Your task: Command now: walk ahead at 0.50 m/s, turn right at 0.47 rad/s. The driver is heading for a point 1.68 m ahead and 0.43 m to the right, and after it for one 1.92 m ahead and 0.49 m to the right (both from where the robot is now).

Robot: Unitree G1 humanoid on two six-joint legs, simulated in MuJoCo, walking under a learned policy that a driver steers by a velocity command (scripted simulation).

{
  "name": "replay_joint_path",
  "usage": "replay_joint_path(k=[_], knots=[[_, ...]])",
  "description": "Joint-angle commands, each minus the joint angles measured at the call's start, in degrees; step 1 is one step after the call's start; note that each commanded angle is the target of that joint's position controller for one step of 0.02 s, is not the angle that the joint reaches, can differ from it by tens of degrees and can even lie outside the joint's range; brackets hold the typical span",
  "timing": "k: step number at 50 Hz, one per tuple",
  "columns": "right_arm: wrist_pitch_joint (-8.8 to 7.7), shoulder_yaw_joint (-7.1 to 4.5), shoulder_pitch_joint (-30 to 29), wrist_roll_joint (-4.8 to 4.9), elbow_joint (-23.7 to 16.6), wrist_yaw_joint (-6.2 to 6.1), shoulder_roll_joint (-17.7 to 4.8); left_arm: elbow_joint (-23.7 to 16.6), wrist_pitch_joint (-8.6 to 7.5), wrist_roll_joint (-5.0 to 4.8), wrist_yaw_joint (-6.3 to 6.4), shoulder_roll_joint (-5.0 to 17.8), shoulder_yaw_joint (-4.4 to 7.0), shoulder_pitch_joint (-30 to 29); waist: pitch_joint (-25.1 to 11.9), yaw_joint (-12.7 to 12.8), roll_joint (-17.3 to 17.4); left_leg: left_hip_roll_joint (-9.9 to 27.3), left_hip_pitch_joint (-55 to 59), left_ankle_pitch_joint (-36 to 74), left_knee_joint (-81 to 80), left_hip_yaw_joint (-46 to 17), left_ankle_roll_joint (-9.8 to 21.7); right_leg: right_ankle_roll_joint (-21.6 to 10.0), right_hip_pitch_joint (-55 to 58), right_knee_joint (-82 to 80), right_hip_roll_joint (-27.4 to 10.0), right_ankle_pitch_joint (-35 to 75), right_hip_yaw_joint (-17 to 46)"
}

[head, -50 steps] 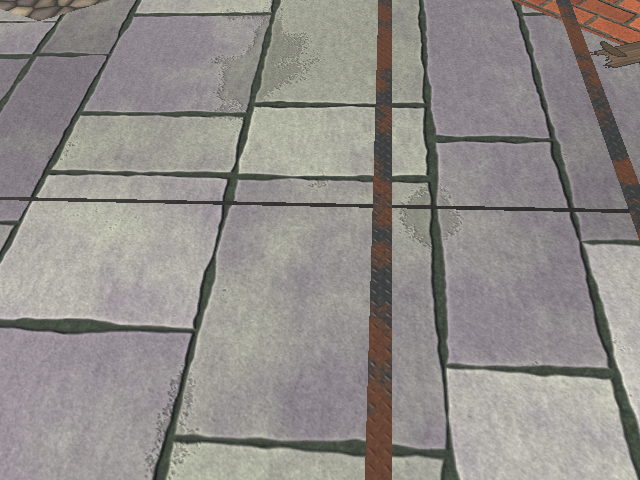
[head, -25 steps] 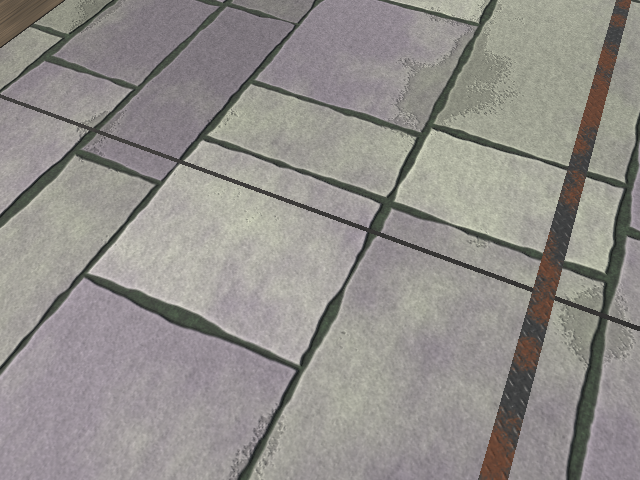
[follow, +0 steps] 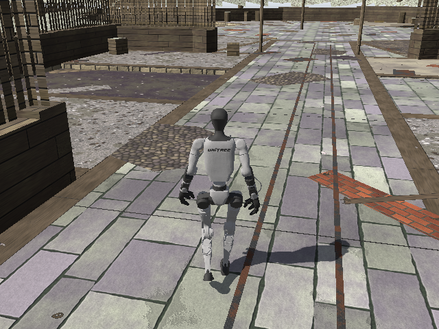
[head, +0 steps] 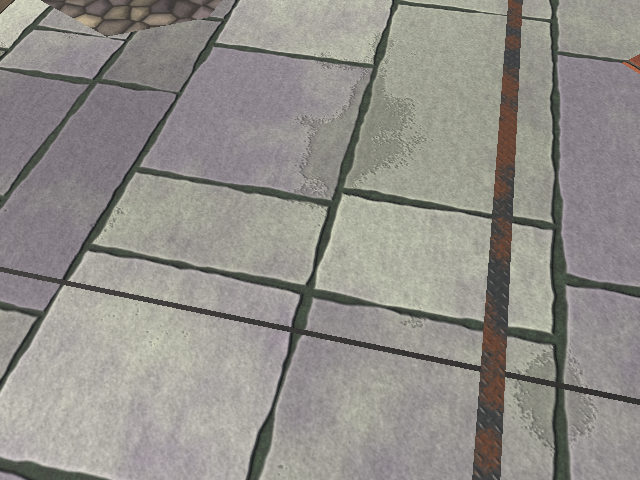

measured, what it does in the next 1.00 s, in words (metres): walks ahead, turning right: left foot, then right foot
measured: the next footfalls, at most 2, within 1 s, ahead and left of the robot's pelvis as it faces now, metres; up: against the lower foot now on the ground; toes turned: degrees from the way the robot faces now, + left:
left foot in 0.42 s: +0.42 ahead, +0.10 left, +0.00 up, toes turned -17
right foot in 0.94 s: +0.56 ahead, -0.22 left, +0.00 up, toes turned -33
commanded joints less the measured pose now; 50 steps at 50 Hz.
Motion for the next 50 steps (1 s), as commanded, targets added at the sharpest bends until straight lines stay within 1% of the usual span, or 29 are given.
replay_joint_path(k=[1, 2, 3, 6, 8, 11, 16, 18, 19, 20, 21, 22, 23, 24, 25, 26, 27, 29, 32, 35, 38, 42, 44, 45, 46, 47, 48, 49, 50], knots=[[-1.85, -1.5, -3.7, -0.07, -7.4, 0.66, -7.9, -0.2, 0.21, -0.52, 0.62, 6.7, 2.14, 6.9, -1.3, 0.8, 2.9, 6.2, -24.6, 3.7, 6.2, -6.1, -0.9, -11.2, 17.5, -18.5, -19.9, 10.1, 29.4], [-0.67, -1.29, -3.1, -0.89, -7.8, 0.7, -7.3, -0.1, -0.12, -0.65, 0.92, 5.7, 1.68, 6.1, -0.6, -0.8, 2.4, 7.0, -21.5, 3.7, 3.0, -5.9, -2.1, -9.9, 13.1, -19.4, -17.3, 13.6, 25.8], [0.51, -1.06, -2.3, -1.35, -7.9, 0.9, -6.4, -0.1, -0.6, -0.72, 0.97, 6.1, 1.62, 6.2, -1.1, -1.5, 1.1, 7.4, -19.4, 3.7, 0.2, -5.4, -3.0, -9.2, 10.9, -19.9, -15.7, 15.6, 23.3], [2.06, -0.65, -5.3, -1.5, -9.9, 1.24, -5.4, 0.3, -1.54, -0.88, 0.93, 9.0, 2.37, 8.5, -1.4, -1.3, -1.2, 7.7, -19.5, 7.5, -7.7, -2.9, -5.3, -8.4, 8.2, -21.0, -12.7, 19.5, 20.0], [2.21, -0.57, -10.8, -1.36, -12.1, 1.38, -5.6, 0.4, -1.39, -1.0, 0.97, 9.2, 2.51, 10.6, -0.4, 0.5, -2.3, 7.8, -21.9, 12.5, -14.5, -2.1, -6.4, -6.8, 9.0, -21.4, -11.4, 19.0, 19.9], [2.17, -0.25, -17.0, -0.88, -14.3, 1.64, -5.4, 0.5, -0.95, -1.06, 1.07, 9.4, 2.75, 14.0, -1.2, 3.6, -3.7, 6.7, -23.4, 19.1, -22.9, -2.1, -6.7, -4.2, 13.6, -19.4, -10.4, 20.5, 20.4], [1.26, 0.23, -23.8, -0.24, -17.5, 1.83, -6.2, 0.0, -0.48, 0.0, 1.74, 10.2, 3.05, 17.1, -1.7, 6.1, -4.6, 4.2, -23.6, 19.0, -31.7, -2.8, -5.5, -3.7, 21.3, -14.6, -12.3, 25.8, 24.6], [0.72, -0.08, -21.3, -0.06, -17.4, 1.7, -7.7, -1.2, -0.55, 0.27, 2.16, 11.1, 3.3, 14.7, -2.1, 3.9, -5.3, 3.2, -17.2, 16.4, -36.4, -4.0, -4.1, -2.2, 20.7, -12.0, -13.2, 26.8, 26.5], [0.44, -0.5, -17.3, 0.06, -16.4, 1.42, -8.8, -2.0, -0.69, 0.36, 2.15, 11.7, 3.42, 12.5, -3.1, 1.8, -5.7, 2.1, -10.5, 14.0, -38.4, -3.9, -3.1, -0.9, 18.6, -9.5, -12.9, 29.6, 26.8], [0.02, -1.16, -11.1, 0.06, -14.5, 0.88, -10.2, -2.4, -1.0, 0.23, 1.83, 12.1, 3.43, 11.1, -5.9, -1.1, -4.8, 0.8, -1.8, 13.0, -40.7, -3.2, -2.0, 0.2, 16.8, -3.6, -11.2, 32.8, 26.4], [-0.79, -2.01, -3.6, -0.57, -13.0, 0.11, -12.5, -2.7, -1.54, -0.48, 1.2, 10.9, 3.03, 10.5, -10.6, -5.0, -1.1, 4.9, 10.1, 13.1, -43.7, -6.6, 0.0, 1.7, 12.3, 7.6, -7.5, 29.1, 23.3], [-0.86, -3.24, 4.5, -2.02, -13.2, -0.99, -17.1, -4.8, -2.08, -2.03, 0.95, 5.9, 1.67, 12.2, -19.7, -6.9, 6.9, 20.2, 25.0, 0.3, -45.9, -23.0, 3.6, 3.6, 2.2, 24.2, -3.1, 10.1, 17.0], [0.28, -4.11, 2.0, -1.81, -13.2, -0.8, -19.9, -6.2, -1.66, -1.76, 0.96, 4.8, 1.26, 17.6, -21.8, -2.3, 17.7, 29.2, 29.1, -1.3, -52.3, -45.9, 9.0, 4.2, -11.3, 33.8, 2.5, -22.3, 11.7], [0.91, -3.32, -1.5, -1.04, -13.7, -0.51, -14.0, -3.9, -0.51, 0.19, 1.49, 8.6, 1.68, 16.0, -13.5, -1.0, 7.3, 27.3, 21.9, -8.1, -51.8, -42.5, 8.8, 3.8, -15.3, 38.6, -3.5, -17.4, 11.6], [0.96, -2.25, -4.5, -0.51, -14.2, -0.26, -9.4, -4.0, -0.24, 0.64, 0.87, 8.6, 1.74, 12.1, -7.0, -1.2, 1.6, 24.0, 14.4, -5.3, -53.1, -33.1, 7.6, 4.2, -14.6, 37.4, -5.2, -12.1, 10.8], [0.87, -1.77, -6.1, -0.66, -14.1, -0.11, -7.8, -4.4, -0.01, 0.63, 0.35, 7.4, 1.57, 10.4, -4.1, -0.3, 1.7, 21.1, 9.9, 1.7, -54.8, -25.5, 6.2, 4.7, -13.4, 35.2, -6.9, -9.4, 10.1], [0.53, -1.62, -5.5, -0.54, -13.4, -0.23, -7.5, -4.7, 0.54, 1.25, -0.2, 7.1, 1.58, 9.6, -2.7, 0.0, 4.2, 19.2, 7.4, 7.6, -55.7, -20.2, 5.5, 5.2, -12.6, 34.0, -8.0, -8.5, 9.5], [-0.53, -1.76, -3.8, 0.04, -12.0, 0.08, -7.6, -5.2, 1.66, 1.42, -1.07, 6.2, 1.34, 9.5, -2.7, 0.7, 6.2, 17.5, 5.7, 16.4, -56.8, -13.8, 5.2, 5.9, -11.7, 33.9, -8.6, -6.8, 8.5], [-1.53, -2.28, -2.1, 0.58, -10.9, 0.56, -8.3, -7.4, 2.23, 1.36, -1.9, 5.4, 0.99, 4.9, -2.3, 0.7, 5.2, 18.0, 7.0, 22.3, -58.9, -8.1, 6.3, 6.7, -16.2, 32.9, -9.7, -2.4, 8.1], [-1.4, -2.49, -0.4, 0.46, -9.6, 0.66, -8.3, -9.6, 2.23, 1.29, -2.41, 4.6, 0.52, -0.7, -0.7, -0.1, 4.6, 17.1, 8.2, 26.4, -59.7, -2.4, 6.2, 7.5, -19.6, 27.4, -10.2, 2.9, 6.8], [-1.35, -2.51, 1.2, 0.39, -8.4, 0.89, -8.3, -11.4, 1.73, 1.18, -2.98, 2.8, -0.56, -6.1, 0.3, -1.3, 4.5, 15.4, 7.7, 28.5, -59.6, 2.5, 5.2, 7.1, -16.1, 15.9, -9.7, 8.8, 4.6], [-0.78, -2.8, 5.2, 0.4, -5.8, 0.77, -9.9, -13.1, 1.34, 1.58, -2.99, 2.5, -1.29, -11.1, 1.7, -2.7, 4.7, 17.3, 11.3, 32.8, -58.7, 4.3, 4.8, 4.8, -10.9, 4.9, -8.1, 5.8, 0.8], [-0.03, -2.91, 6.5, 0.37, -4.3, 0.57, -11.0, -13.0, 1.03, 2.03, -2.41, 3.2, -1.15, -10.8, 1.1, -2.0, 5.0, 18.2, 14.9, 44.3, -54.3, 5.2, 4.5, 2.8, -7.6, 1.7, -6.2, 0.7, -0.7], [0.34, -2.98, 6.7, 0.35, -3.7, 0.44, -11.8, -12.2, 0.71, 2.26, -2.01, 3.7, -0.88, -8.2, -0.8, -0.6, 5.5, 18.3, 16.2, 53.8, -49.1, 6.0, 4.2, 1.7, -3.4, 0.2, -4.4, -1.8, -1.6], [0.78, -2.89, 6.8, 0.53, -3.3, 0.32, -12.1, -10.1, 0.12, 2.55, -1.6, 4.3, -0.41, -1.8, -4.6, 2.6, 4.8, 17.5, 15.7, 58.7, -40.5, 7.6, 3.5, 0.4, 4.8, -3.4, -2.5, -1.0, -1.9], [0.91, -2.43, 6.6, 0.83, -3.7, 0.21, -11.2, -6.9, -0.46, 3.2, -0.95, 6.1, 0.51, 7.3, -10.2, 6.3, 3.1, 15.9, 9.3, 52.6, -29.0, 9.1, 2.4, -1.0, 18.5, -5.2, -3.4, 1.1, 0.3], [0.61, -1.13, 7.3, 1.66, -7.0, 0.64, -6.7, -5.7, -0.66, 4.11, 0.09, 11.8, 1.96, 15.3, -19.1, 8.6, -5.8, 12.2, -7.1, 28.0, -10.1, 9.9, 0.5, -5.3, 36.8, -5.9, -19.2, -4.0, 19.6], [0.81, -1.32, 9.8, 1.49, -8.2, 1.12, -5.8, -5.6, -0.19, 2.04, 0.63, 16.2, 3.0, 16.1, -23.9, 6.4, -12.8, 2.6, -21.6, -10.7, 5.5, 4.9, -1.1, -11.4, 43.3, -12.7, -31.8, 4.6, 44.0], [1.25, -2.62, 2.7, 0.63, -8.5, 0.8, -10.0, -5.1, 0.04, 0.18, 1.09, 14.2, 2.9, 14.3, -17.6, 7.3, -4.5, 5.3, -26.5, -5.7, 8.0, -2.6, -0.6, -10.1, 38.8, -12.5, -28.1, 9.4, 36.8]])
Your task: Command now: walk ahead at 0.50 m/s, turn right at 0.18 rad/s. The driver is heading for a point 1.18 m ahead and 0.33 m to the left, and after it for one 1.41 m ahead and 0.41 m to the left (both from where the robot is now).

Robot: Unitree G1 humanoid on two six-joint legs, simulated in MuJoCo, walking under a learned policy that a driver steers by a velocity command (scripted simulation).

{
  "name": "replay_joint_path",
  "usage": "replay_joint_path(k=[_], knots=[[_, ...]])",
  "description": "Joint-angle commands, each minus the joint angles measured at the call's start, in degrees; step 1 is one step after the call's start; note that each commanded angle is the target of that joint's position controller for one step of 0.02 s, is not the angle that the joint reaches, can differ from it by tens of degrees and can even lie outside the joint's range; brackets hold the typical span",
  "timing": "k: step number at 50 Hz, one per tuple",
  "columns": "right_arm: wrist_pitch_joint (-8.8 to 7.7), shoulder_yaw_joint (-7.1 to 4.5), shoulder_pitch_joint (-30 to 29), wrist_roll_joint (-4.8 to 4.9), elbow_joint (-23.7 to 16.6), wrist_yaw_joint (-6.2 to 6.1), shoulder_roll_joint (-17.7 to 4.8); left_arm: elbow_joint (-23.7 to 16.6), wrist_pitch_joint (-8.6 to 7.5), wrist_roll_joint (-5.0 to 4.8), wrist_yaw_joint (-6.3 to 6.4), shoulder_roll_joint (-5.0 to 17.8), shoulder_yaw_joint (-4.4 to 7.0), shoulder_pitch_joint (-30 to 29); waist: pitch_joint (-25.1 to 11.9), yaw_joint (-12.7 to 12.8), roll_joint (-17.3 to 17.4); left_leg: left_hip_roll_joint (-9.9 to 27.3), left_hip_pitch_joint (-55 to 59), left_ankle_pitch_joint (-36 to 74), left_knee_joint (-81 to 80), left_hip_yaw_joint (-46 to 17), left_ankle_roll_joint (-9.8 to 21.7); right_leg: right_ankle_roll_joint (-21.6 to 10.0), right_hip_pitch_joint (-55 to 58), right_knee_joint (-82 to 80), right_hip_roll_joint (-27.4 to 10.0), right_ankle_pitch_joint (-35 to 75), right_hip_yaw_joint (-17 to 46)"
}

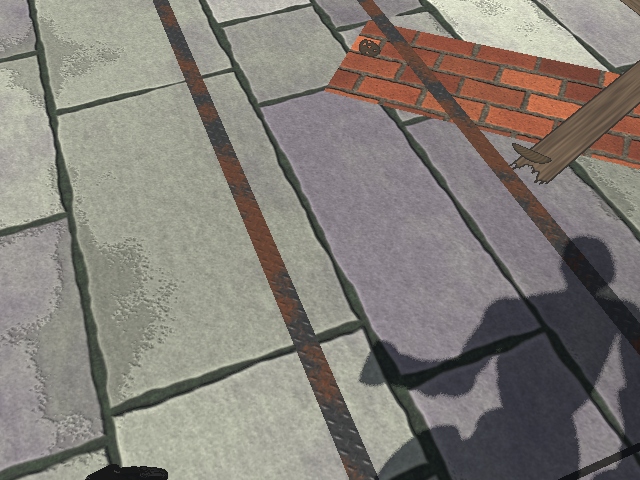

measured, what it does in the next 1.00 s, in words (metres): walks ahead, turning left: left foot, then right foot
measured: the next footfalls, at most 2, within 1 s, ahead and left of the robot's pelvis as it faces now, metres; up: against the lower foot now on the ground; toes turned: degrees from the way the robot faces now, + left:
left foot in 0.50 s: +0.41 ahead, +0.12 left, +0.00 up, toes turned +11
right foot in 1.00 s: +0.74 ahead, +0.03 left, +0.00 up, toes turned +28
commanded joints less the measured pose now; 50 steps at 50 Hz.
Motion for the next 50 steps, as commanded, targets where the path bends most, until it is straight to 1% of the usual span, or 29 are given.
replay_joint_path(k=[1, 2, 3, 4, 6, 8, 13, 18, 20, 22, 23, 24, 25, 26, 27, 28, 29, 30, 31, 33, 35, 38, 40, 43, 45, 46, 48, 49, 50], knots=[[-1.28, -1.71, -5.1, 0.38, -7.5, 0.21, -7.5, 3.2, -0.07, -1.95, 1.92, 11.9, 4.06, 17.6, -9.4, 8.1, -4.0, 0.2, -32.2, 4.8, 22.5, -8.4, 2.3, -11.1, 33.8, -15.3, -20.9, 13.3, 27.1], [-1.4, -1.52, -4.8, 0.31, -6.8, 0.42, -6.7, 3.5, -0.43, -1.84, 1.73, 8.8, 3.19, 14.9, -5.6, 5.8, -2.2, 1.8, -29.4, 7.3, 17.7, -8.4, 2.3, -8.5, 27.2, -17.3, -17.6, 16.0, 21.6], [-0.71, -1.57, -3.4, -0.48, -5.9, 0.55, -6.4, 3.7, -0.8, -2.1, 1.67, 7.1, 2.63, 13.0, -3.6, 3.7, -2.9, 2.5, -26.2, 8.5, 14.7, -8.2, 1.8, -6.8, 22.4, -19.1, -15.3, 17.3, 17.9], [0.2, -1.47, -1.2, -1.13, -4.8, 0.85, -5.8, 3.8, -1.12, -2.18, 1.59, 5.9, 2.21, 11.9, -3.6, 2.1, -3.8, 2.6, -22.8, 9.4, 13.1, -8.1, 1.2, -6.0, 19.1, -20.9, -13.8, 16.9, 15.2], [1.11, -1.63, -1.3, -1.48, -4.6, 1.52, -4.9, 4.9, -2.05, -2.38, 1.46, 6.2, 2.3, 13.2, -3.5, 1.5, -3.6, 2.1, -22.3, 11.6, 11.8, -7.1, 0.6, -6.7, 17.6, -23.4, -12.8, 17.8, 13.4], [1.42, -1.66, -4.8, -1.44, -5.4, 1.91, -4.4, 6.2, -2.48, -2.47, 1.48, 7.3, 2.68, 14.7, -1.4, 1.8, -3.5, 2.6, -26.0, 15.8, 9.2, -6.9, 0.0, -7.0, 17.6, -26.2, -12.7, 15.3, 11.6], [1.17, -1.49, -14.3, -0.69, -7.6, 2.1, -3.8, 8.5, -3.09, -1.89, 1.64, 6.6, 2.43, 18.2, 2.1, 4.5, -2.9, 1.1, -31.4, 25.3, -1.4, -9.1, 0.2, -5.1, 21.0, -28.3, -12.7, 16.1, 5.2], [0.66, -0.78, -22.0, -1.17, -10.4, 2.67, -3.1, 11.0, -3.34, -1.69, 2.64, 6.6, 2.02, 21.0, 4.0, 6.6, -2.4, -0.8, -30.4, 28.5, -12.3, -5.0, 2.7, -3.2, 27.4, -27.4, -14.2, 23.0, 0.0], [0.5, -0.75, -22.7, -1.31, -11.2, 2.82, -3.2, 11.8, -3.11, -1.51, 3.13, 7.3, 2.03, 21.3, 3.6, 6.3, -2.7, -2.3, -28.5, 25.0, -15.4, -2.9, 4.4, -2.2, 30.9, -23.8, -15.0, 32.0, -1.8], [0.5, -1.22, -19.5, -1.35, -10.8, 2.47, -4.1, 12.1, -2.82, -1.24, 3.58, 9.1, 2.28, 20.3, 0.6, 4.4, -4.4, -5.9, -22.7, 19.1, -16.5, 0.0, 6.8, -1.1, 33.6, -15.2, -15.3, 51.6, -3.8], [0.38, -1.73, -15.1, -1.47, -9.7, 2.21, -5.0, 12.1, -2.38, -0.98, 3.74, 9.9, 2.48, 19.9, -2.4, 2.5, -4.9, -8.1, -17.9, 16.1, -17.1, 0.9, 8.2, -0.8, 34.2, -7.5, -15.3, 58.5, -4.7], [0.0, -2.52, -7.8, -1.79, -7.6, 1.95, -6.3, 11.9, -1.87, -0.99, 3.85, 10.6, 2.62, 19.6, -6.5, -0.6, -4.5, -9.8, -9.1, 16.3, -20.4, 0.6, 9.7, -0.2, 31.7, 3.4, -14.7, 56.9, -5.9], [-0.24, -3.97, 1.3, -2.61, -5.1, 1.36, -9.7, 10.6, -1.89, -1.29, 3.86, 10.5, 2.42, 18.4, -11.6, -5.0, -1.7, -5.1, 5.4, 15.9, -22.8, -7.1, 12.9, 1.1, 21.0, 18.5, -13.2, 43.1, -6.6], [0.17, -6.23, 3.7, -2.55, -5.5, 0.53, -17.3, 7.0, -2.49, -2.57, 2.73, 5.0, 1.27, 21.1, -17.6, -2.6, 12.0, 12.2, 23.0, 17.1, -24.8, -36.0, 22.0, 4.3, -2.6, 42.5, -2.6, 1.7, -7.4], [0.61, -6.1, 2.2, 0.13, -5.5, 0.94, -16.5, 6.0, -2.96, -1.54, 2.41, 7.8, 2.0, 17.2, -20.5, -2.7, 7.7, 15.7, 25.6, 22.5, -31.9, -51.1, 24.7, 4.2, -12.1, 50.0, 1.5, -18.6, 4.6], [0.87, -5.85, -1.3, 0.67, -5.3, 0.7, -15.1, 4.4, -3.51, -1.56, 2.02, 7.2, 1.74, 13.1, -11.9, -1.3, 4.1, 13.9, 18.9, 22.1, -32.8, -41.4, 22.6, 3.9, -16.1, 48.3, -2.8, -13.3, 7.5], [0.95, -5.02, -4.0, 0.49, -5.6, 0.56, -11.6, 4.1, -4.04, -1.79, 1.9, 7.0, 1.43, 12.2, -6.1, 0.4, 0.3, 11.9, 10.7, 25.4, -34.4, -35.4, 20.2, 4.1, -14.9, 43.3, -5.1, -9.5, 6.6], [0.86, -4.45, -6.3, 0.41, -5.8, 0.39, -9.7, 4.2, -3.66, -1.41, 1.91, 6.6, 1.51, 12.0, -2.7, 2.6, -1.3, 8.8, 4.5, 28.9, -35.7, -30.8, 17.8, 4.6, -12.2, 38.6, -6.6, -8.7, 6.3], [0.69, -3.96, -7.9, 0.72, -5.8, 0.18, -8.2, 4.1, -2.52, -0.52, 1.9, 6.3, 1.38, 12.9, -1.7, 4.5, -0.6, 6.1, -0.3, 31.8, -37.0, -27.1, 16.4, 5.7, -8.8, 35.3, -7.5, -8.5, 6.2], [-0.26, -3.94, -7.6, 0.73, -5.9, 0.31, -8.6, 3.9, -0.52, 0.16, 1.52, 5.3, 1.17, 14.0, -2.9, 5.5, 1.2, 3.7, -3.6, 35.5, -37.9, -23.9, 16.3, 7.2, -5.8, 31.7, -7.6, -8.0, 5.1], [-0.71, -4.41, -6.4, 0.69, -5.7, 0.32, -10.3, 2.7, 0.23, 0.04, 1.28, 4.8, 1.05, 11.6, -2.5, 5.3, 1.8, 2.1, -5.1, 34.6, -39.1, -22.5, 16.1, 8.5, -6.9, 27.0, -7.7, -4.9, 4.0], [-0.57, -4.61, -3.3, 0.69, -5.3, 0.28, -10.5, 0.0, 0.32, -0.18, 1.17, 4.9, 0.97, 3.8, -0.5, 2.7, 3.0, 1.0, -3.7, 31.3, -40.0, -23.2, 14.6, 9.8, -10.8, 17.5, -7.8, 2.1, 3.6], [-0.4, -4.79, -1.3, 0.69, -5.1, 0.24, -10.7, -1.3, 0.18, -0.48, 1.01, 4.7, 0.76, -0.1, -0.6, 0.8, 3.7, 0.6, -1.0, 31.1, -39.1, -23.9, 13.5, 9.9, -11.6, 11.8, -7.0, 6.1, 3.9], [-0.2, -4.98, 1.3, 0.25, -5.0, -0.05, -11.1, -3.1, -0.33, -0.92, 0.75, 4.9, 0.48, -4.9, -0.9, -1.3, 4.0, 1.2, 3.3, 34.6, -36.5, -25.6, 13.0, 9.6, -11.8, 5.7, -5.3, 8.1, 4.0], [-0.13, -5.11, 1.7, -0.2, -5.3, -0.34, -11.6, -4.2, -0.83, -1.21, 0.74, 5.5, 0.41, -6.7, -1.0, -1.7, 4.3, 2.1, 5.1, 37.8, -34.0, -27.2, 12.5, 8.9, -10.1, 2.3, -4.1, 7.1, 4.4], [-0.15, -5.22, 1.0, -0.35, -5.8, -0.57, -12.0, -4.4, -1.07, -1.29, 0.79, 6.1, 0.52, -6.1, -1.2, -1.0, 4.6, 2.6, 5.3, 38.6, -32.8, -28.3, 11.7, 8.3, -7.8, 0.4, -3.8, 6.0, 5.0], [-0.28, -5.46, -2.4, -0.56, -7.0, -0.8, -13.0, -3.1, -1.58, -1.48, 1.15, 7.8, 1.12, -0.5, -2.2, 2.3, 5.3, 2.8, 2.5, 40.8, -29.3, -29.8, 9.6, 6.8, 2.2, -3.5, -2.3, 2.0, 5.4], [-0.51, -5.49, -3.9, -0.47, -7.4, -0.59, -13.3, -1.4, -1.99, -1.44, 1.67, 9.0, 1.7, 5.4, -4.5, 5.2, 4.3, 1.2, 0.6, 44.0, -23.7, -29.5, 8.4, 5.8, 10.5, -5.8, -0.9, 0.7, 4.6], [-0.96, -5.05, -4.1, 0.05, -7.5, -0.06, -12.0, 0.3, -2.81, -0.77, 2.39, 11.1, 2.53, 12.6, -8.9, 8.9, 0.4, -2.9, -3.0, 41.7, -12.4, -26.3, 6.9, 4.0, 21.4, -9.0, -4.2, 0.2, 7.3]])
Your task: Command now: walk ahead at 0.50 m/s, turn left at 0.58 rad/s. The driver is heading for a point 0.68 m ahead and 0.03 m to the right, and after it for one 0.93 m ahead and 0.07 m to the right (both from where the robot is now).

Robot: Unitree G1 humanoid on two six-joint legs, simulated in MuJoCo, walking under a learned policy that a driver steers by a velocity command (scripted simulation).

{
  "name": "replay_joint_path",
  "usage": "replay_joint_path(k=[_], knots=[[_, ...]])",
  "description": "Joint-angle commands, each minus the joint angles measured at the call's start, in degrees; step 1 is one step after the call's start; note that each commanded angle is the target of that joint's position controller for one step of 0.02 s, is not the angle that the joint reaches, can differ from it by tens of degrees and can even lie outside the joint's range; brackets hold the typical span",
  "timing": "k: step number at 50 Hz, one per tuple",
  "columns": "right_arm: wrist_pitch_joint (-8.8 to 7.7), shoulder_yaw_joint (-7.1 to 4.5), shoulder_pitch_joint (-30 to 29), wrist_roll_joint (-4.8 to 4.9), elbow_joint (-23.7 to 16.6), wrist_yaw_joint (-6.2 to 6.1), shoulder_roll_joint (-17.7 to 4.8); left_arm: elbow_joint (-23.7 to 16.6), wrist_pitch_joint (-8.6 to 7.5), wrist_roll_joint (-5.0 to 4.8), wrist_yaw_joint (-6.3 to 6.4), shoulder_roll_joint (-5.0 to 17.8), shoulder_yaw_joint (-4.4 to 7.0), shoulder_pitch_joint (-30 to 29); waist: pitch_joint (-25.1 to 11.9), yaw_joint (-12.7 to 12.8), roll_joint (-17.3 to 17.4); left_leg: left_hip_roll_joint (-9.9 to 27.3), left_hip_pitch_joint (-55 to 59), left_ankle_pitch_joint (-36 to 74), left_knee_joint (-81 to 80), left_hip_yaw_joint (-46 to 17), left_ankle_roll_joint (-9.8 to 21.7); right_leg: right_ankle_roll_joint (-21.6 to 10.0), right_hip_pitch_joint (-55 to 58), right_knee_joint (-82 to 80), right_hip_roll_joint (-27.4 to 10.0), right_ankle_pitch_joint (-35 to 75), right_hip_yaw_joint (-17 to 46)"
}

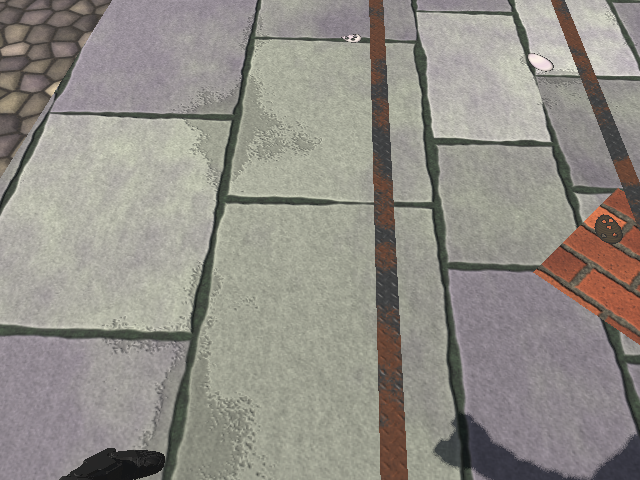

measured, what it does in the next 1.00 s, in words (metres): walks ahead: left foot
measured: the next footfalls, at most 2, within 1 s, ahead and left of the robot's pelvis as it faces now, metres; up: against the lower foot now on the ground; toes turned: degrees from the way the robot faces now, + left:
left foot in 0.50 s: +0.38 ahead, +0.12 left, +0.00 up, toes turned +11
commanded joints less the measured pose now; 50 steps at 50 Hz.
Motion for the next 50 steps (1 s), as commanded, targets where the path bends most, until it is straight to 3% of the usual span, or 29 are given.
replay_joint_path(k=[1, 2, 3, 4, 5, 6, 8, 11, 14, 17, 21, 23, 24, 25, 26, 27, 28, 29, 30, 32, 34, 39, 42, 46, 48, 50], knots=[[-1.78, -0.35, -3.8, 0.75, -6.1, 0.4, -3.7, 0.5, -1.75, 1.57, 2.3, 14.4, 4.5, 23.0, -16.5, 13.5, -6.2, 5.5, -16.5, 20.1, 30.4, 0.3, 1.1, -5.3, 35.7, -6.3, -16.3, -15.7, 16.8], [-1.49, 0.1, 2.9, 1.76, -8.0, 0.46, -1.7, 0.4, -0.7, 1.58, 2.33, 18.7, 5.62, 19.7, -18.4, 7.7, -20.1, -1.6, -33.0, -9.7, 41.2, 5.9, -0.2, -11.4, 42.3, -15.0, -26.1, -20.2, 43.6], [-0.23, -0.32, 1.2, -0.11, -5.2, -0.17, -6.3, -0.4, -0.05, 0.78, 2.01, 12.5, 4.81, 15.7, -10.4, 6.8, -7.5, 4.8, -37.4, -4.8, 46.3, 5.5, 0.2, -11.4, 35.1, -14.6, -24.3, -27.0, 40.5], [-0.07, -0.44, -2.8, -0.59, -5.2, 0.51, -6.5, -0.8, -0.07, 0.26, 1.67, 7.7, 3.62, 12.9, -4.5, 7.1, -1.5, 6.3, -36.0, 1.1, 44.9, 5.9, 0.0, -10.3, 28.1, -15.2, -20.7, -22.7, 30.9], [-0.02, -0.14, -4.5, -0.58, -5.4, 1.02, -5.0, -0.2, -0.24, 0.41, 1.36, 5.9, 3.07, 11.8, -1.8, 6.3, -0.7, 7.7, -34.3, 4.1, 42.6, 6.3, -0.6, -9.4, 23.7, -16.2, -17.6, -13.6, 23.0], [0.35, -0.01, -5.3, -1.16, -5.5, 1.51, -4.3, 0.7, -0.64, 0.29, 1.36, 5.3, 2.85, 12.4, -0.8, 6.0, -3.1, 8.7, -33.1, 5.0, 40.7, 6.7, -1.1, -8.7, 21.5, -16.8, -15.3, -7.1, 17.4], [1.16, 0.36, -4.8, -1.45, -5.3, 2.16, -3.3, 2.5, -1.85, -0.17, 0.91, 5.3, 2.86, 14.4, -1.2, 5.3, -5.6, 8.4, -31.1, 6.3, 39.5, 7.1, -1.8, -8.7, 20.0, -17.4, -13.1, 3.4, 11.6], [1.38, 0.73, -8.5, -1.51, -6.4, 2.54, -2.7, 4.4, -2.97, -0.78, 0.3, 6.1, 3.24, 16.6, -0.8, 5.2, -4.8, 8.2, -34.8, 9.6, 36.5, 6.8, -2.7, -10.3, 21.6, -19.1, -13.2, 9.9, 7.2], [1.14, 1.49, -15.5, -1.56, -8.4, 2.91, -1.9, 6.1, -2.71, -0.91, 0.18, 6.0, 3.3, 18.1, 1.1, 6.1, -4.1, 9.2, -37.5, 14.7, 28.4, 8.7, -3.9, -10.6, 22.2, -20.9, -12.0, 11.3, 3.0], [0.64, 2.83, -21.9, -1.36, -10.1, 3.42, -0.2, 7.8, -2.35, -1.11, 0.05, 6.4, 3.4, 19.9, 1.7, 7.4, -4.4, 10.2, -33.1, 19.5, 17.3, 13.5, -4.1, -9.9, 21.2, -21.0, -10.5, 13.8, -0.9], [0.18, 3.19, -25.7, -1.17, -11.2, 2.97, -1.0, 10.5, -1.66, -0.97, 0.19, 8.1, 3.82, 23.7, 2.4, 8.4, -4.7, 9.8, -28.9, 17.3, 10.0, 16.5, -1.9, -9.5, 25.0, -18.5, -12.9, 18.6, -0.6], [-0.2, 2.88, -23.5, -1.43, -10.5, 2.37, -1.8, 11.4, -1.09, -0.93, 0.4, 8.9, 3.99, 23.6, 1.5, 6.7, -4.6, 8.0, -24.2, 13.8, 7.1, 17.5, 0.0, -8.9, 27.3, -13.5, -13.6, 28.0, -1.1], [-0.63, 2.48, -18.2, -1.76, -8.7, 1.97, -2.2, 11.8, -0.76, -1.17, 0.49, 9.0, 3.97, 23.3, -1.1, 4.0, -3.5, 6.4, -17.2, 14.4, 3.5, 18.2, 1.1, -8.1, 27.3, -6.6, -12.4, 34.5, -2.8], [-1.24, 1.62, -9.6, -2.44, -5.4, 1.38, -3.9, 11.9, -0.59, -1.34, 0.56, 7.9, 3.54, 23.6, -6.3, 0.8, -1.2, 6.3, -5.2, 15.1, 1.8, 17.4, 2.7, -6.9, 23.4, 3.9, -9.9, 33.7, -5.0], [-1.58, 0.34, 0.9, -3.49, -3.6, 0.59, -8.3, 9.6, -0.7, -1.34, 0.56, 5.6, 2.68, 22.6, -13.6, -3.3, 5.2, 19.3, 8.8, 9.0, 0.3, 3.1, 5.7, -5.5, 12.7, 20.6, -7.2, 15.1, -7.2], [-1.07, -0.98, 1.8, -2.69, -3.2, 0.09, -13.9, 8.1, -0.6, -2.05, 0.29, 0.7, 1.86, 28.0, -17.7, 0.1, 18.1, 33.3, 18.8, 7.5, -7.1, -23.4, 12.4, -3.7, -6.0, 38.3, 3.1, -23.1, -7.3], [-0.59, -0.75, -0.9, -0.14, -3.4, 0.12, -10.9, 8.9, 0.03, -0.48, 0.8, 7.2, 3.59, 23.3, -12.7, -0.4, 8.5, 30.7, 14.1, 7.3, -8.1, -22.0, 12.1, -4.4, -11.0, 42.2, 0.2, -21.6, -0.1], [-0.75, 0.25, -5.5, 0.01, -3.6, 0.19, -7.6, 7.8, -0.26, -0.8, 0.42, 6.4, 3.61, 19.9, -5.5, 1.8, 6.7, 28.0, 7.5, 11.0, -8.9, -13.5, 10.7, -4.9, -12.1, 41.1, -2.0, -16.5, 0.4], [-1.21, 1.02, -8.3, -0.29, -3.6, 0.43, -4.5, 8.2, -0.4, -1.27, 0.2, 4.9, 3.23, 19.2, -2.5, 3.5, 4.7, 25.3, 1.4, 16.3, -11.0, -7.1, 8.8, -4.8, -9.6, 37.9, -3.5, -13.2, 0.7], [-2.13, 1.8, -10.6, -0.29, -3.0, 0.15, -1.8, 10.0, 1.02, -0.46, -0.26, 3.5, 3.11, 21.1, -0.6, 6.2, 5.9, 21.5, -5.4, 20.5, -14.3, 1.4, 5.5, -3.8, -4.2, 34.1, -4.5, -10.6, 0.9], [-3.21, 1.66, -8.8, -0.24, -1.7, 0.01, -2.1, 10.3, 2.0, -0.23, -0.91, 2.7, 3.27, 20.7, -0.4, 6.8, 5.6, 21.2, -6.4, 24.9, -16.1, 5.0, 5.3, -3.2, -3.8, 33.9, -3.9, -8.1, 0.9], [-3.88, 1.47, -5.1, -0.11, 0.9, -0.24, -2.4, 7.7, 2.62, -0.23, -1.56, 1.9, 3.41, 11.4, 3.3, 5.7, 4.3, 20.6, -4.2, 27.5, -19.0, 12.8, 4.4, -2.1, -12.6, 27.7, -4.3, 1.8, 1.2], [-3.99, 1.67, -4.3, -0.03, 1.9, -0.43, -2.2, 5.9, 2.33, -0.19, -1.98, 0.9, 2.75, 5.7, 4.4, 4.8, 4.4, 19.5, -3.4, 31.4, -18.7, 17.6, 3.3, -2.2, -11.6, 18.8, -3.7, 7.5, -1.7], [-3.64, 1.58, -0.3, -0.15, 4.4, -1.22, -3.0, 2.8, 2.14, 0.08, -2.59, 0.3, 1.97, -1.5, 5.6, 2.7, 4.2, 21.0, 2.5, 39.4, -16.4, 21.2, 2.5, -4.1, -10.5, 9.6, -2.7, 7.7, -6.6], [-3.08, 1.56, -0.5, -0.23, 5.0, -1.73, -3.6, 2.5, 1.87, 0.41, -2.55, 0.2, 1.95, -0.7, 5.1, 3.7, 4.4, 21.1, 5.3, 55.9, -10.2, 23.6, 1.5, -5.7, -7.1, 6.3, -0.2, 4.3, -9.2], [-2.49, 1.09, -1.9, -0.18, 5.0, -2.44, -5.3, 4.2, 1.53, 0.86, -1.99, 1.3, 2.51, 6.1, 0.7, 6.4, 6.6, 20.9, 6.5, 72.9, 1.3, 25.0, 0.3, -7.8, 0.7, 5.5, 4.2, -0.2, -11.4]])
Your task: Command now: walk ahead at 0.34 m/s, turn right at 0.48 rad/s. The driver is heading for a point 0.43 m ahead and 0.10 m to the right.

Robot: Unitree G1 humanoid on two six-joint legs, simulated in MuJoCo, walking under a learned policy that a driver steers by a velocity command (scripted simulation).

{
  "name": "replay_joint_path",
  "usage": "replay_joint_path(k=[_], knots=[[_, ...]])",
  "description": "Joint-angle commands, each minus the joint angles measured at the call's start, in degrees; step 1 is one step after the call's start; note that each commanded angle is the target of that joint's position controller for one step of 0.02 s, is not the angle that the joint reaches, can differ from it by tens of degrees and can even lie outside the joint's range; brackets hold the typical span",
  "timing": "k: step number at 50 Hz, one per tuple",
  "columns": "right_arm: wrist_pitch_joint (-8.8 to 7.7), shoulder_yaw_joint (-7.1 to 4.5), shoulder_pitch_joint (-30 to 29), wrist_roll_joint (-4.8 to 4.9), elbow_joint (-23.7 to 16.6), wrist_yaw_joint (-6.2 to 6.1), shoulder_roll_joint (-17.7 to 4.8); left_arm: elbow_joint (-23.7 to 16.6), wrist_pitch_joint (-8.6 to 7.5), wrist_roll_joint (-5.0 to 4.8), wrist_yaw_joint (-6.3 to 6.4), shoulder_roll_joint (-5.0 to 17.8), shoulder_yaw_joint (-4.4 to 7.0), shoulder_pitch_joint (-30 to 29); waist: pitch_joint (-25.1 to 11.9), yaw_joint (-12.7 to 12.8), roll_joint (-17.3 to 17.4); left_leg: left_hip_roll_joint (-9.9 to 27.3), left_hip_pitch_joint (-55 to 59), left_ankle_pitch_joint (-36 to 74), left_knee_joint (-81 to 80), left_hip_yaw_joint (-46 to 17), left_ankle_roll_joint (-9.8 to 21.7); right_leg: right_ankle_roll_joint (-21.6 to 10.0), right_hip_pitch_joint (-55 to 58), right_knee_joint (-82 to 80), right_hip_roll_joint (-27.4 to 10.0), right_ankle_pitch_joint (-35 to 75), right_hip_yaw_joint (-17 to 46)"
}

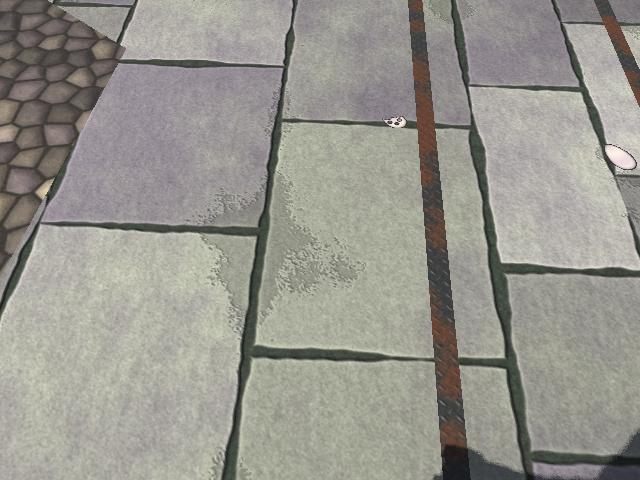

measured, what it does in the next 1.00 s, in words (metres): walks ahead, turning right: right foot, then left foot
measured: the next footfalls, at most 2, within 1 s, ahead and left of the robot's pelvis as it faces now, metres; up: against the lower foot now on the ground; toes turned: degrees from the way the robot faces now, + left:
right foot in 0.04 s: +0.19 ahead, -0.07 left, +0.00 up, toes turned -6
left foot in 0.62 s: +0.24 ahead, +0.10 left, +0.00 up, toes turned -27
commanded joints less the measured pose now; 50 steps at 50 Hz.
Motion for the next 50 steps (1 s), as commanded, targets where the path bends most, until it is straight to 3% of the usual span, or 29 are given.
replay_joint_path(k=[1, 2, 3, 4, 5, 6, 7, 8, 10, 12, 18, 22, 26, 28, 30, 31, 32, 33, 34, 35, 36, 38, 39, 43, 48, 50], knots=[[0.46, -2.35, -0.2, 0.15, -2.0, -1.13, -10.7, -0.4, -1.36, 0.64, 0.68, 4.9, 1.55, 9.9, -4.8, 5.7, 7.0, 15.0, -2.4, 70.0, 21.2, -1.4, 2.9, -3.5, 12.7, -3.4, 6.4, -3.5, -3.1], [0.65, -2.43, -1.5, 0.82, -2.6, -1.04, -11.0, 1.6, -2.06, 1.36, 1.18, 6.8, 2.54, 16.9, -8.8, 9.4, 5.2, 13.3, -7.6, 59.2, 34.3, -0.8, 1.5, -5.4, 23.0, -9.8, 6.1, 4.2, -0.8], [0.38, -1.94, -0.5, 0.93, -4.8, -0.7, -8.4, 2.2, -2.36, 1.33, 1.98, 12.5, 4.16, 20.9, -14.5, 9.6, -2.4, 8.7, -21.6, 23.6, 52.9, -0.4, -0.6, -9.1, 37.5, -6.5, -6.5, 26.4, 12.4], [0.65, -1.3, 4.7, 2.55, -7.3, -0.26, -5.3, 0.8, -1.61, -0.4, 2.3, 18.2, 5.76, 19.1, -24.7, 5.7, -12.4, -1.9, -40.1, -15.7, 73.3, -7.6, -2.8, -22.0, 54.0, -5.9, -23.1, 54.4, 38.3], [1.0, -1.82, 0.3, 0.57, -7.1, -0.25, -8.5, -0.2, -0.54, -2.68, 2.77, 16.5, 5.88, 18.8, -25.0, 7.8, 0.3, 2.3, -41.7, -8.9, 72.9, -15.7, -2.7, -21.0, 49.3, -8.4, -20.5, 51.0, 32.7], [0.87, -1.56, -3.7, 0.9, -8.6, -0.1, -7.4, -0.7, -0.06, -2.88, 3.19, 13.6, 5.08, 13.8, -15.9, 6.4, 0.0, 4.3, -43.1, -4.5, 69.6, -15.8, -2.8, -19.1, 40.4, -11.4, -18.1, 43.2, 27.5], [0.97, -1.64, -5.0, 0.42, -8.5, -0.18, -7.3, -0.8, 0.39, -2.78, 3.39, 9.9, 4.06, 10.7, -8.6, 4.1, 2.8, 6.0, -42.2, -2.5, 63.9, -15.5, -3.1, -15.6, 31.6, -14.7, -14.5, 37.1, 23.9], [1.92, -1.84, -5.6, -0.55, -8.9, -0.15, -7.6, -1.1, 0.59, -3.06, 3.65, 8.3, 3.57, 9.1, -5.5, 2.7, 2.5, 6.8, -40.1, -1.7, 59.8, -15.8, -3.7, -13.5, 25.9, -16.3, -11.6, 34.3, 21.4], [4.33, -1.76, -3.2, -1.24, -8.7, -0.1, -6.4, -1.3, 0.41, -2.24, 3.43, 8.2, 3.37, 8.4, -5.9, 0.8, 1.3, 6.2, -34.8, -0.5, 55.4, -15.1, -4.6, -11.9, 19.5, -17.4, -8.7, 33.7, 18.5], [5.21, -1.67, -2.9, -0.88, -9.2, -0.06, -5.6, -1.5, 0.0, -1.62, 3.08, 10.4, 4.01, 8.6, -7.8, 0.2, 0.5, 5.6, -34.1, 1.3, 52.1, -14.7, -5.2, -11.3, 18.4, -17.1, -7.2, 34.0, 17.7], [6.51, -2.24, -11.4, -0.65, -12.6, -0.45, -7.4, -2.4, 1.52, -1.5, 3.44, 11.6, 4.67, 10.9, -7.3, 3.4, -3.3, 5.5, -39.1, 5.3, 43.0, -16.5, -6.1, -8.6, 20.2, -18.9, -5.7, 9.5, 24.1], [6.5, -2.11, -15.2, -0.14, -14.3, -0.79, -7.6, -2.8, 2.33, -1.1, 3.65, 12.0, 5.07, 12.6, -5.9, 5.0, -4.4, 4.2, -39.9, 3.4, 37.1, -17.9, -5.7, -8.4, 23.0, -18.2, -6.1, 2.1, 29.3], [5.69, -1.77, -15.7, 0.81, -15.4, -1.15, -7.9, -3.4, 2.86, -0.69, 3.49, 12.5, 5.38, 12.4, -6.0, 5.2, -5.3, 1.5, -35.0, -0.7, 30.5, -18.2, -4.2, -8.4, 24.1, -15.0, -6.2, 10.0, 33.1], [5.17, -1.66, -13.9, 1.3, -15.5, -1.32, -8.1, -3.8, 3.09, -0.83, 3.33, 12.7, 5.46, 11.2, -6.4, 4.3, -5.9, 0.1, -30.6, -2.0, 25.0, -18.2, -3.2, -7.6, 24.3, -13.4, -5.9, 15.2, 35.3], [4.51, -1.56, -9.6, 1.35, -14.7, -1.59, -8.1, -4.3, 3.38, -1.6, 3.32, 12.5, 5.38, 8.5, -6.2, 1.4, -5.4, -0.4, -21.9, 3.6, 12.0, -17.9, -2.3, -4.4, 21.4, -11.1, -3.3, 13.1, 35.5], [4.0, -1.89, -7.5, 0.7, -14.3, -1.99, -9.5, -5.0, 3.39, -2.23, 3.51, 11.3, 5.01, 7.2, -6.1, 0.4, -3.1, 3.1, -15.2, 8.7, 3.5, -20.1, -1.5, -1.3, 16.8, -8.1, -0.4, 5.1, 33.7], [3.98, -2.54, -9.6, -0.29, -15.3, -2.53, -13.9, -5.3, 3.23, -2.38, 3.59, 6.5, 3.87, 11.2, -6.7, 3.8, 9.1, 17.0, -10.0, 11.2, -1.5, -32.3, 1.8, 2.4, 10.7, 2.8, 6.2, -16.2, 23.9], [4.61, -3.26, -12.8, -0.53, -16.8, -2.06, -17.6, -5.7, 3.35, -1.68, 4.09, 9.3, 4.64, 12.0, -4.5, 4.2, 15.7, 25.9, -13.1, 26.7, -0.5, -43.3, 9.6, 4.0, 1.9, 12.7, 13.4, -31.7, 12.9], [4.96, -2.85, -10.9, -0.14, -16.6, -1.65, -14.6, -4.8, 3.53, -0.1, 4.07, 12.7, 5.43, 12.1, -5.1, 3.9, 9.6, 26.3, -14.0, 34.1, 1.8, -39.7, 12.7, 4.9, 3.0, 22.8, 8.6, -31.2, 12.7], [4.95, -1.81, -12.4, 0.31, -16.9, -1.32, -11.1, -3.7, 3.75, -0.25, 3.7, 12.6, 5.67, 12.0, -4.1, 4.7, 6.2, 22.2, -15.6, 36.3, 3.1, -33.7, 11.7, 5.3, 3.9, 26.2, 7.9, -28.0, 13.4], [5.05, -1.42, -14.5, 0.14, -17.2, -1.09, -9.8, -3.0, 4.2, -0.61, 3.34, 11.8, 5.58, 12.8, -3.1, 5.6, 5.9, 18.1, -16.1, 36.9, 3.8, -28.0, 9.6, 6.1, 4.4, 28.6, 7.7, -25.0, 13.2], [4.89, -1.44, -14.4, -0.13, -17.3, -1.17, -9.9, -2.6, 4.81, -1.04, 2.4, 10.7, 5.06, 13.0, -4.3, 5.1, 9.9, 14.4, -13.7, 42.5, 5.4, -22.8, 8.3, 7.4, 3.7, 31.4, 8.3, -22.1, 12.5], [4.82, -1.52, -13.1, -0.19, -16.8, -1.0, -10.0, -2.7, 4.94, -1.35, 2.25, 10.3, 4.82, 12.0, -4.7, 4.3, 9.8, 13.9, -12.7, 44.1, 5.8, -21.7, 8.5, 7.9, 3.6, 31.0, 8.6, -21.5, 12.2], [4.31, -1.82, -9.4, 0.05, -14.9, -0.67, -10.5, -3.3, 5.39, -1.69, 2.43, 8.5, 3.62, 8.0, -5.4, 2.0, 10.1, 15.0, -7.8, 43.2, 6.5, -22.0, 9.7, 8.6, 4.1, 21.4, 7.6, -21.2, 12.3], [4.65, -2.17, -9.2, -0.41, -13.0, 0.42, -11.9, -2.5, 5.58, -2.19, 3.08, 7.0, 1.94, 6.3, -5.7, 1.0, 12.4, 14.9, -11.9, 39.6, 7.4, -21.8, 10.0, 6.9, 16.1, 3.5, 5.5, -23.3, 7.0], [5.22, -2.32, -9.2, -0.17, -12.0, 0.68, -12.3, -1.4, 5.16, -2.31, 3.41, 6.8, 1.54, 7.7, -5.4, 2.1, 12.1, 14.6, -13.2, 39.5, 9.0, -22.2, 9.3, 5.6, 20.5, -5.9, 5.1, -18.2, 5.6]])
